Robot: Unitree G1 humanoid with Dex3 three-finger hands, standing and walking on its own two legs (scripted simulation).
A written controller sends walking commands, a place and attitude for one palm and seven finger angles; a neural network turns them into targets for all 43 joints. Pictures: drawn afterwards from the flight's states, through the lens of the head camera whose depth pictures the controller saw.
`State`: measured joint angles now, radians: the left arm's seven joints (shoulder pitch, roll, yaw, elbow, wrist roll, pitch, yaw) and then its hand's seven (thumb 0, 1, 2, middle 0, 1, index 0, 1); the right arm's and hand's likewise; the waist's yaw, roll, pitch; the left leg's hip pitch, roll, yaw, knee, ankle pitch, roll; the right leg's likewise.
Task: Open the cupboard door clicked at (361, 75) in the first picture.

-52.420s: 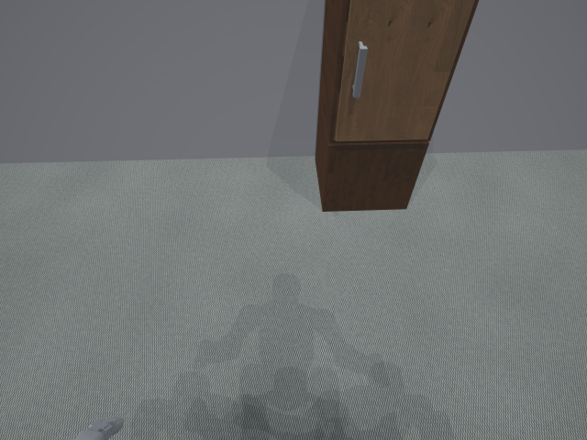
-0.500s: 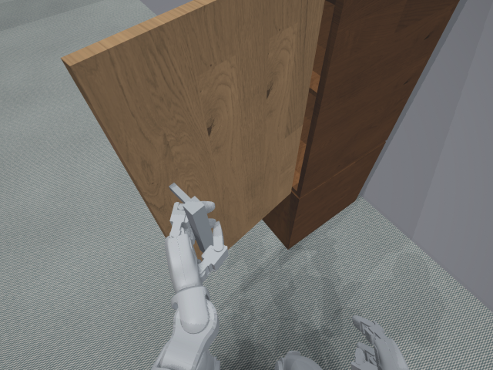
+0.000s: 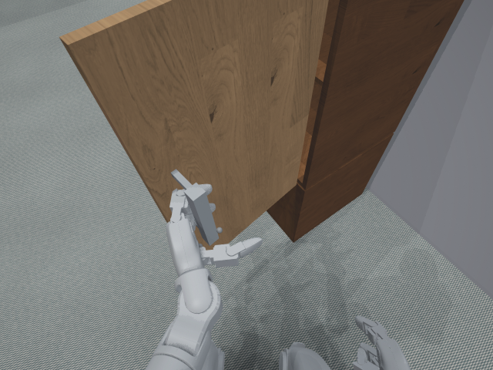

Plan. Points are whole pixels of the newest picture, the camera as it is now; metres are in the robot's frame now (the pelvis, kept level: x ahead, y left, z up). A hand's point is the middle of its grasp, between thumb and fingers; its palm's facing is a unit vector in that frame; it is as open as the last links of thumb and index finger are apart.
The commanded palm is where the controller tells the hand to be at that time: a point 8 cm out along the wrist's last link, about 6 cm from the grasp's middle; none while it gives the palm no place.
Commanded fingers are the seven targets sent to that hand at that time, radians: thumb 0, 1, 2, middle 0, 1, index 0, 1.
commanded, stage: open thumb and fingers to let go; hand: left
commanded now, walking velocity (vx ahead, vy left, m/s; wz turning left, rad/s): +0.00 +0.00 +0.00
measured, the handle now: (195, 209) +0.37 +0.10 +0.03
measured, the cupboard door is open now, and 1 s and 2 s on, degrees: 98 100 100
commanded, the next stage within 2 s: slide the hand sideways off the handle in 0.32 s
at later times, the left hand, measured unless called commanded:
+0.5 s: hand (219, 238) +0.32 +0.06 +0.03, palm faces +0.16 -0.99 -0.06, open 15.3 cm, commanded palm +0.28 +0.10 +0.03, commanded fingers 0.00 -0.50 0.30 -0.15 -0.30 -0.15 -0.30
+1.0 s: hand (203, 276) +0.26 +0.07 +0.03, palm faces -0.10 -0.99 -0.02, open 16.4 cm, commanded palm +0.23 +0.13 +0.03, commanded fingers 0.00 -0.50 0.30 -0.15 -0.30 -0.15 -0.30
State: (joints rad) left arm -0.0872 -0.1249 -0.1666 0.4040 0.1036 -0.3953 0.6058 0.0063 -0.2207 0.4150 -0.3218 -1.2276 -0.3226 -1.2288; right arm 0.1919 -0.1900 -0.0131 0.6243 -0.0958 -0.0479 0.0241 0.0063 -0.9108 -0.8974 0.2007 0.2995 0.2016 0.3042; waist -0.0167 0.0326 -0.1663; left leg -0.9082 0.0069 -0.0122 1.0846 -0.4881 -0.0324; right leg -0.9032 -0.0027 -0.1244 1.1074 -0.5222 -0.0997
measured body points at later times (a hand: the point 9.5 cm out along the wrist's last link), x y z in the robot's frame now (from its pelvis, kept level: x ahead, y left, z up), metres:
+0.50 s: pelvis -0.01 +0.02 +0.00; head +0.07 +0.00 +0.44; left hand +0.30 +0.11 +0.03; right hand +0.16 -0.20 -0.12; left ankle +0.02 +0.14 -0.66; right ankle +0.01 -0.06 -0.66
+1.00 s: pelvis -0.01 +0.04 -0.01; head +0.06 +0.02 +0.43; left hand +0.26 +0.13 +0.03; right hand +0.16 -0.19 -0.11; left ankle +0.02 +0.14 -0.66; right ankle +0.01 -0.06 -0.66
